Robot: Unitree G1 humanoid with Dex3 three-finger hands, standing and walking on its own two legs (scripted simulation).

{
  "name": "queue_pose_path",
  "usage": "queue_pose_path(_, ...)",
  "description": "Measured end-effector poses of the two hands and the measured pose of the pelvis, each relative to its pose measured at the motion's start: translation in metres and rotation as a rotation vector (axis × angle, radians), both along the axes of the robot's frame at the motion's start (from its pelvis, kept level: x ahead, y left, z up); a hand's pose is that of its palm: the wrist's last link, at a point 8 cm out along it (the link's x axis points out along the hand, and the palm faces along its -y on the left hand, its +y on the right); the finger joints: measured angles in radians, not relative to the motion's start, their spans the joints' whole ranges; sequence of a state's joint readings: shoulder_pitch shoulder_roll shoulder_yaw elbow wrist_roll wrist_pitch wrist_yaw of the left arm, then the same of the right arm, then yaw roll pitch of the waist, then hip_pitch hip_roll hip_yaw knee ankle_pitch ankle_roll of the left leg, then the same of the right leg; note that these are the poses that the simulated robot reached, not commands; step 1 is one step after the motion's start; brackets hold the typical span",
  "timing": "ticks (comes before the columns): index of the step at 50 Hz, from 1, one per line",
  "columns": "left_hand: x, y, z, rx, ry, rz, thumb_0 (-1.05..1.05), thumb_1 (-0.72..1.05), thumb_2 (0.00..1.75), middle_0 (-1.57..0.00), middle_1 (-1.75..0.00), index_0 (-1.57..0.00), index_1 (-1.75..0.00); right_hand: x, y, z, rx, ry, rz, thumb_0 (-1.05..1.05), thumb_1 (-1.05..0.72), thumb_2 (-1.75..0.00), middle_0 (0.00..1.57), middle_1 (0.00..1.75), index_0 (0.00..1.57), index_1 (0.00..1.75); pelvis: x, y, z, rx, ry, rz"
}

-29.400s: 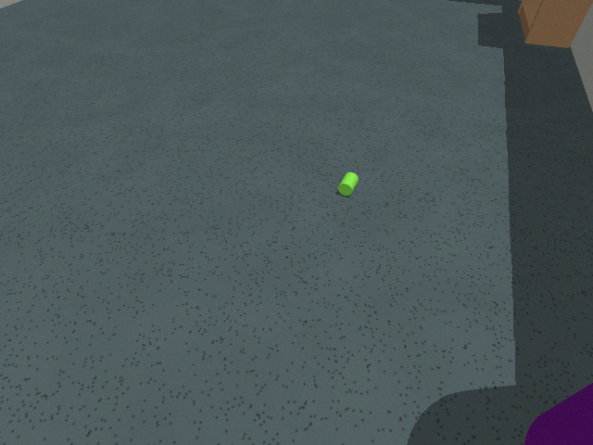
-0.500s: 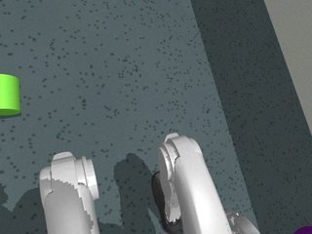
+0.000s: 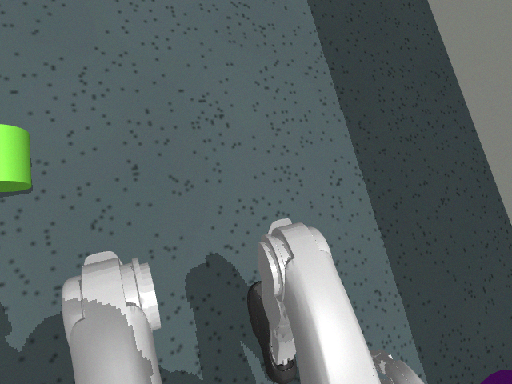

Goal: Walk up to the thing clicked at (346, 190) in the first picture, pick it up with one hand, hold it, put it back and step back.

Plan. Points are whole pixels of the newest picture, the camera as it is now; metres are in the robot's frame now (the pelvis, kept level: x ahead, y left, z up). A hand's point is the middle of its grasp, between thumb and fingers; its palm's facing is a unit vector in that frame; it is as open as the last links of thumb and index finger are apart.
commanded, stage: rise first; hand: left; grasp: from above
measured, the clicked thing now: (3, 159) +0.49 +0.35 -0.28
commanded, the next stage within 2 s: none
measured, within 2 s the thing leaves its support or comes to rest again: neither
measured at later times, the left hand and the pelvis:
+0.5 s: hand out of the picture +0.44 +0.39 -0.14, palm faces -0.46 -0.06 -0.89, open 14.3 cm; pelvis +0.00 +0.00 +0.00, yaw +1 degrees
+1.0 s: hand out of the picture +0.44 +0.38 -0.15, palm faces -0.46 -0.06 -0.89, open 14.4 cm; pelvis +0.00 +0.00 +0.00, yaw +0 degrees
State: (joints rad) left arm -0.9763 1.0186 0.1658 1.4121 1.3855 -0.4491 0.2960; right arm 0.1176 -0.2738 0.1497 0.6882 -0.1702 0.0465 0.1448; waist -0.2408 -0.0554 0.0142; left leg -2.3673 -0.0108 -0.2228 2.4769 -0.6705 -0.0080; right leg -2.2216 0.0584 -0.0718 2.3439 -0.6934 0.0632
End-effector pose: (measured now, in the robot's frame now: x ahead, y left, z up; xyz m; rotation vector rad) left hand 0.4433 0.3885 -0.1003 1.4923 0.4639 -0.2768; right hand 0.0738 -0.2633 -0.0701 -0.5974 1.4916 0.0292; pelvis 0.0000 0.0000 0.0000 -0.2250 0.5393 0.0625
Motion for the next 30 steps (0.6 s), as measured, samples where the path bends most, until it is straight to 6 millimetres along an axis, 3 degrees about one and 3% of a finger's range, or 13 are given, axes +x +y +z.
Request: queue_pose_path(30, 0.0, -0.002, 0.016, 0.007, 0.007, 0.004, 0.0, -0.57, 1.04, -0.08, -1.0, -0.06, -1.02, 0.008, -0.002, 0.002, 0.009, -0.031, 0.005, 0.0, -0.92, -0.9, 0.2, 0.3, 0.2, 0.3, -0.002, -0.001, 0.006, 0.007, 0.007, 0.007)
